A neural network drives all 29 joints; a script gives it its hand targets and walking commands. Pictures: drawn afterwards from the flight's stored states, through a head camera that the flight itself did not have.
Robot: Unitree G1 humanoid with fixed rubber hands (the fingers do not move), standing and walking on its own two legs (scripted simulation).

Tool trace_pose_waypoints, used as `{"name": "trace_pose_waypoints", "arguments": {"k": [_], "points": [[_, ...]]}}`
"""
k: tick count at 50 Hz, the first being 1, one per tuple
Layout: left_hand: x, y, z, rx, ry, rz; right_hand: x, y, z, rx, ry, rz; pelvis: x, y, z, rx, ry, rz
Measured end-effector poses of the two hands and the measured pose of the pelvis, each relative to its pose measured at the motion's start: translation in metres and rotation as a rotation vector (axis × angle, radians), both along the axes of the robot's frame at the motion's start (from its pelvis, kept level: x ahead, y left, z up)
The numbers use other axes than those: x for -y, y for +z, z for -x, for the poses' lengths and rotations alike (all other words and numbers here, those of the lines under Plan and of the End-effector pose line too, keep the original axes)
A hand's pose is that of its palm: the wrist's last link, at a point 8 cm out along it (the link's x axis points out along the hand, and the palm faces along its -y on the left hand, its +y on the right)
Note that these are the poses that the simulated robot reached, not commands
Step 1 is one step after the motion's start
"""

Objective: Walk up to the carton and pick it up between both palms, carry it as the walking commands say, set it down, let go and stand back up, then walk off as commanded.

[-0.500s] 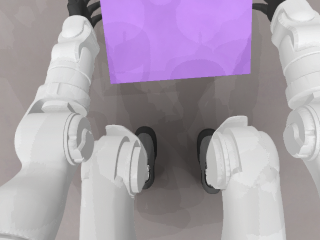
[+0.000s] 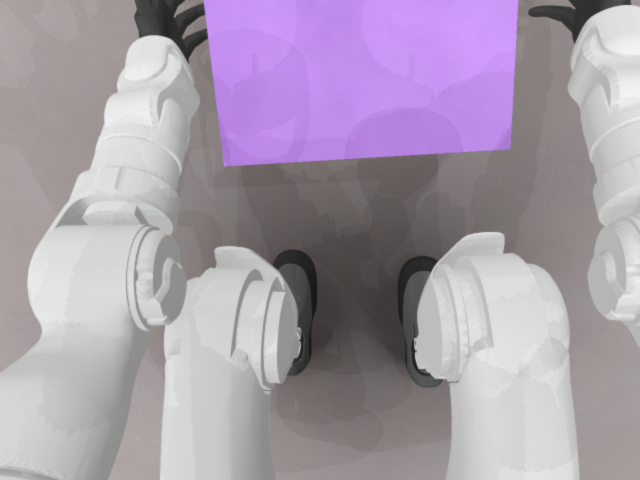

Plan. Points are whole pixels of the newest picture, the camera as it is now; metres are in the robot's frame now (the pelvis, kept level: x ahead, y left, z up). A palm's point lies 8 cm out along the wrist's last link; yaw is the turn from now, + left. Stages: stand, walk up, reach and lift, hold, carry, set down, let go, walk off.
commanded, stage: set down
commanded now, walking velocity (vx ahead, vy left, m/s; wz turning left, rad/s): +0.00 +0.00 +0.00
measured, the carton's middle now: (357, 29) +0.54 -0.03 -0.26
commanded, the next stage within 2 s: let go in 1.60 s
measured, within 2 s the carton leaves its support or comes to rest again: neither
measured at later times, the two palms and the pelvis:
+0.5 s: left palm (114, 17) +0.55 +0.18 -0.14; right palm out of the picture +0.52 -0.26 -0.16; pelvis -0.01 +0.00 +0.00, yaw -1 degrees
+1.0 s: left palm out of the picture +0.54 +0.16 -0.01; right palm out of the picture +0.52 -0.28 -0.02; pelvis -0.01 +0.00 +0.12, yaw -2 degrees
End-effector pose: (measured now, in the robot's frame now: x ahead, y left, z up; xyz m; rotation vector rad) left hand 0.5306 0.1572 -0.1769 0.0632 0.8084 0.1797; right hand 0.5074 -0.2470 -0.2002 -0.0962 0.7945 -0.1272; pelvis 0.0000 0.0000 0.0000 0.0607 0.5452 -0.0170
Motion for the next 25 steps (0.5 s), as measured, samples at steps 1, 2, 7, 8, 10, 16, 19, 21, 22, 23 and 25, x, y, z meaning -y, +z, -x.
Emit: {"name": "trace_pose_waypoints", "arguments": {"k": [1,2,7,8,10,16,19,21,22,23,25], "points": [[0.000,0.000,0.000,0.003,0.001,-0.001,0.002,0.001,-0.001,0.005,-0.001,0.005,0.000,0.000,0.000,0.002,0.000,0.000],[-0.001,0.001,0.000,0.004,0.001,-0.002,0.004,0.002,-0.001,0.007,-0.002,0.008,0.000,-0.001,0.000,0.003,0.000,-0.001],[-0.004,0.002,0.000,0.009,0.005,-0.004,0.011,0.001,0.002,-0.009,-0.006,0.019,0.000,-0.003,0.001,0.010,-0.002,0.000],[-0.004,0.003,0.000,0.010,0.006,-0.005,0.011,0.000,0.002,-0.010,-0.003,0.019,0.000,-0.003,0.001,0.011,-0.002,0.000],[-0.006,0.003,0.001,0.010,0.008,-0.006,0.012,0.000,0.003,-0.009,-0.002,0.015,-0.001,-0.003,0.001,0.012,-0.003,0.001],[-0.012,0.005,0.001,0.017,0.013,-0.016,0.009,0.011,-0.007,0.055,0.021,0.016,-0.001,-0.003,0.002,0.021,-0.005,0.001],[-0.023,0.019,-0.009,0.087,0.015,-0.045,0.007,0.022,-0.016,0.122,0.036,0.023,-0.001,-0.002,0.004,0.045,-0.007,0.001],[-0.028,0.033,-0.015,0.144,0.025,-0.057,0.007,0.029,-0.019,0.135,0.037,0.026,-0.001,-0.002,0.005,0.045,-0.008,0.001],[-0.029,0.036,-0.015,0.148,0.028,-0.054,0.007,0.030,-0.019,0.127,0.034,0.027,-0.001,-0.002,0.005,0.046,-0.008,0.002],[-0.028,0.037,-0.015,0.143,0.032,-0.043,0.008,0.032,-0.018,0.115,0.031,0.027,-0.001,-0.001,0.005,0.047,-0.008,0.003],[-0.024,0.040,-0.015,0.132,0.028,-0.022,0.011,0.039,-0.017,0.111,0.020,0.026,-0.002,0.002,0.005,0.046,-0.008,0.007]]}}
